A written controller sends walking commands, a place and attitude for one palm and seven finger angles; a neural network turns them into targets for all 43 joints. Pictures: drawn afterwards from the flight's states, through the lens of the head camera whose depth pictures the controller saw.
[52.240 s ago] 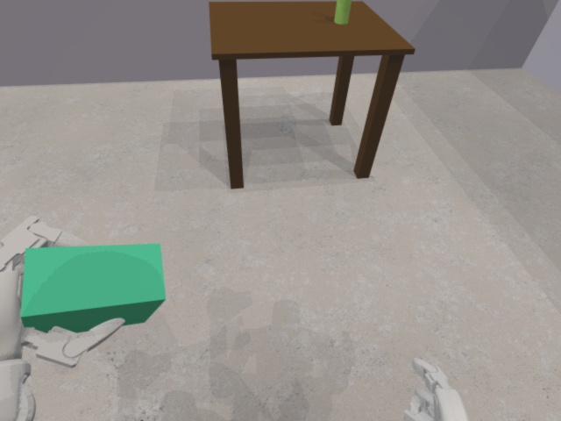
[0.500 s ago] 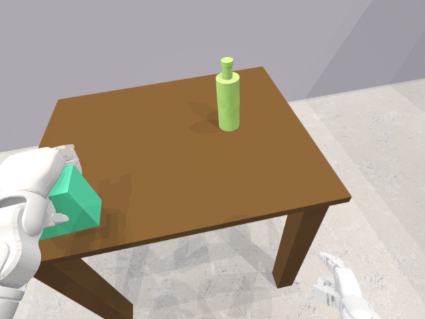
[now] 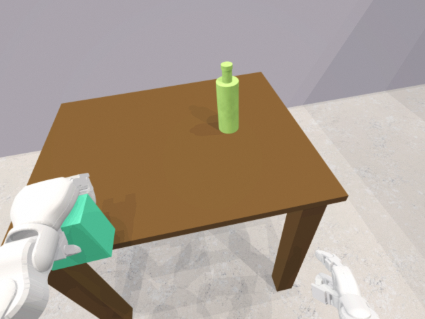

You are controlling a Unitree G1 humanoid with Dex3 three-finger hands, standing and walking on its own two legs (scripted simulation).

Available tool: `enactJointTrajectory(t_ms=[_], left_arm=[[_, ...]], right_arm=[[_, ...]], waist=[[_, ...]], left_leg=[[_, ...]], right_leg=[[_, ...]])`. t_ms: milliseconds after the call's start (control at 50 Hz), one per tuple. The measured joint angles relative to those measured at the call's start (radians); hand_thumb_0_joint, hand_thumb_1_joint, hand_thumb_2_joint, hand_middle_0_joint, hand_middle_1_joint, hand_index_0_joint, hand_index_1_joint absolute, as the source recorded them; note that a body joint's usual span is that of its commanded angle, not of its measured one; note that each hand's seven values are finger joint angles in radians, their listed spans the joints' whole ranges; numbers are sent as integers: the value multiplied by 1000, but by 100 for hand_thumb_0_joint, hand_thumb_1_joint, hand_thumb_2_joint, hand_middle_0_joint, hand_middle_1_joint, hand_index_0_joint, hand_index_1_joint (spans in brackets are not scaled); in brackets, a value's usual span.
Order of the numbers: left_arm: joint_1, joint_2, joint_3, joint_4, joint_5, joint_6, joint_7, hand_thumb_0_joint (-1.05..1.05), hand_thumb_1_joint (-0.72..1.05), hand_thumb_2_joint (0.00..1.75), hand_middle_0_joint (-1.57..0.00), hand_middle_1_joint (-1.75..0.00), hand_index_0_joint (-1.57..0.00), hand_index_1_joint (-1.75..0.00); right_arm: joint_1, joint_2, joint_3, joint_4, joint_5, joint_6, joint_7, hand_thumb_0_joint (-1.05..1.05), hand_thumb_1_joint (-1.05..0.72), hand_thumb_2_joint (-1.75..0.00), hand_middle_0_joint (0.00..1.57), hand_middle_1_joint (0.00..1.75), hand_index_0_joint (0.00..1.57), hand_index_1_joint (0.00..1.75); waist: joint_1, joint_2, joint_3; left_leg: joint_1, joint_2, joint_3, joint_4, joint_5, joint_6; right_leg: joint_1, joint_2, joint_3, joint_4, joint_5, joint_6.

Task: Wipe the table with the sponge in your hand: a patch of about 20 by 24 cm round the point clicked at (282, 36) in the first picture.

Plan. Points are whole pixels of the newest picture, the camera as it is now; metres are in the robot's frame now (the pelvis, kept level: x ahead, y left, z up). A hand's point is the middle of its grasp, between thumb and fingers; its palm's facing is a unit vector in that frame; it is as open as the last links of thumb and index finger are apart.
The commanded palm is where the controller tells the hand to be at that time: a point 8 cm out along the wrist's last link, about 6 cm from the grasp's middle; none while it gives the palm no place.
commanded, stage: bring the sponge back beside the body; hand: left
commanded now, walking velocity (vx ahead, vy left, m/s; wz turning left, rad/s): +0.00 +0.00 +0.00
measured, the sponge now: (74, 238) +0.21 +0.31 +0.05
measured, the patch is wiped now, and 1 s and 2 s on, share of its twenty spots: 0.95 0.95 0.95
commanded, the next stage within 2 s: step back with the hand held close in 0.62 s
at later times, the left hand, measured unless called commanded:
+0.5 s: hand (76, 238) +0.19 +0.27 +0.10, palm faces +0.00 -0.10 -1.00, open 10.3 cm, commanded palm +0.16 +0.27 +0.18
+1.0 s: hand (120, 224) +0.21 +0.19 +0.12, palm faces +0.19 -0.89 -0.42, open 10.3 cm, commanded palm +0.16 +0.26 +0.17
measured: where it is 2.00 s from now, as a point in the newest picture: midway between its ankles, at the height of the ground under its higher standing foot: outside the picture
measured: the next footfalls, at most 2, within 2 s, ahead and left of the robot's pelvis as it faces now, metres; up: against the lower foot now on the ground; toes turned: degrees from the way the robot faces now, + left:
right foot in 1.88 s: -0.13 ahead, -0.11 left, +0.00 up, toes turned -1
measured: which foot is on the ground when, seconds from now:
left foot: down 0.00-1.00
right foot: down 0.00-1.00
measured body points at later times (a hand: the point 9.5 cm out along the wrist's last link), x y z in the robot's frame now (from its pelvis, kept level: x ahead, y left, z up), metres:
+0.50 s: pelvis +0.00 -0.02 +0.00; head -0.03 -0.06 +0.45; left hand +0.18 +0.27 +0.16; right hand +0.25 -0.21 -0.07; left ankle +0.01 +0.10 -0.74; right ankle +0.00 -0.10 -0.74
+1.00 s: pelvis -0.01 -0.02 -0.01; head +0.02 -0.01 +0.44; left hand +0.20 +0.24 +0.15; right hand +0.16 -0.25 -0.09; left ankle +0.01 +0.10 -0.74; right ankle +0.00 -0.10 -0.74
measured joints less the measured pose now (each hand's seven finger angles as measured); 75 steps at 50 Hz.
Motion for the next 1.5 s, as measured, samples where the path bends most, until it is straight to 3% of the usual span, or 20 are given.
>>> enactJointTrajectory(t_ms=[180,280,400,500,620,760,780,800,820,840,880,920,1000,1120,1200,1260,1360,1500], left_arm=[[115,7,-10,-89,7,-65,39,0,-53,105,-72,-131,-73,-133],[144,-11,10,-119,5,-36,77,0,-53,105,-72,-131,-73,-133],[125,-27,-19,-89,9,22,62,0,-53,105,-72,-131,-73,-133],[115,-18,-32,-76,14,12,39,0,-54,105,-72,-131,-73,-133],[138,-13,-27,-113,14,-23,54,0,-54,105,-72,-131,-73,-133],[121,-23,-21,-78,16,10,75,0,-54,105,-72,-131,-73,-133],[115,-51,21,-67,-150,-17,88,0,-54,105,-72,-132,-73,-133],[118,-87,77,-51,-346,-70,97,0,-54,105,-72,-132,-73,-133],[132,-118,118,-37,-493,-121,107,0,-54,105,-72,-132,-73,-133],[152,-143,146,-35,-602,-163,115,0,-54,105,-72,-132,-73,-133],[201,-173,174,-73,-742,-223,131,0,-54,105,-72,-132,-73,-133],[247,-188,181,-143,-817,-273,151,-1,-54,105,-72,-132,-73,-133],[326,-183,202,-294,-877,-342,189,-1,-54,105,-72,-132,-74,-133],[360,-131,312,-336,-894,-410,227,-1,-55,105,-73,-132,-74,-134],[368,-135,344,-280,-896,-421,235,-1,-55,105,-72,-133,-74,-134],[383,-156,329,-259,-891,-417,236,-1,-55,105,-72,-133,-73,-134],[389,-183,293,-276,-870,-421,230,-1,-55,106,-73,-133,-74,-134],[303,-210,291,-259,-861,-446,235,-1,-55,106,-73,-133,-74,-134]], right_arm=[[12,11,-6,-13,-9,-13,1,2,-91,-90,20,30,21,30],[10,12,-11,-9,-7,-12,10,2,-91,-90,20,30,21,30],[-8,7,-5,0,-4,-7,1,2,-91,-90,20,30,21,30],[-15,9,-1,-4,-7,-13,-8,2,-91,-90,20,30,21,30],[-4,8,-6,-8,-12,-21,-5,2,-91,-90,20,30,21,30],[2,1,-11,2,-8,-9,-2,2,-91,-90,20,30,21,30],[11,-1,-14,-27,-2,-5,-3,2,-91,-90,20,30,21,30],[25,-1,-13,-59,-4,-15,-1,2,-91,-90,20,30,20,30],[36,2,-9,-84,-8,-29,3,2,-91,-90,20,30,20,30],[48,10,-5,-107,-10,-40,5,2,-91,-90,20,30,20,30],[75,30,2,-130,-12,-58,2,1,-91,-90,20,30,21,30],[107,43,9,-128,-18,-71,-5,1,-91,-90,20,30,21,30],[157,43,-1,-94,-24,-70,-15,1,-91,-90,20,30,21,30],[179,35,-45,-40,-17,-38,-22,2,-91,-90,20,30,21,30],[181,38,-57,-38,-14,-37,-27,2,-91,-90,20,30,20,30],[184,42,-52,-49,-17,-53,-30,2,-91,-90,20,30,20,30],[181,51,-35,-66,-28,-94,-36,2,-91,-90,20,30,20,30],[150,58,-24,-62,-33,-121,-32,2,-91,-90,20,30,21,30]], waist=[[14,-10,5],[19,-4,-2],[15,5,-7],[9,-1,-2],[8,-3,-2],[5,2,-3],[-2,9,4],[-12,12,6],[-23,9,5],[-35,2,7],[-60,-31,16],[-81,-71,23],[-121,-111,16],[-162,-103,-6],[-175,-95,-25],[-173,-96,-36],[-143,-105,-41],[-111,-100,-46]], left_leg=[[17,14,5,16,-15,-10],[21,20,5,20,-19,-15],[22,20,1,18,-14,-19],[26,24,2,16,-11,-24],[32,31,6,16,-13,-29],[28,34,8,16,-11,-32],[19,35,2,25,-14,-27],[-2,36,-5,40,-23,-20],[-27,35,-11,54,-30,-13],[-50,33,-20,67,-33,-7],[-83,35,-21,83,-34,-8],[-101,32,-17,89,-34,-28],[-146,21,-13,122,-47,-28],[-214,10,-7,173,-59,-13],[-239,3,6,185,-53,-1],[-250,-5,14,184,-43,9],[-261,-15,19,189,-28,19],[-304,-1,6,252,-83,13]], right_leg=[[16,14,5,10,-8,-11],[21,20,6,11,-9,-16],[18,21,2,19,-10,-19],[18,24,3,23,-10,-24],[24,31,8,22,-9,-29],[17,34,9,25,-8,-31],[17,36,4,20,-5,-31],[4,39,0,16,-1,-30],[-16,43,-1,19,2,-30],[-37,47,0,24,5,-30],[-73,51,3,43,1,-31],[-102,47,7,72,-12,-30],[-155,36,9,123,-38,-20],[-220,26,12,168,-47,-3],[-249,18,22,184,-41,9],[-265,10,30,194,-35,18],[-281,0,33,213,-28,27],[-295,5,5,220,-16,19]])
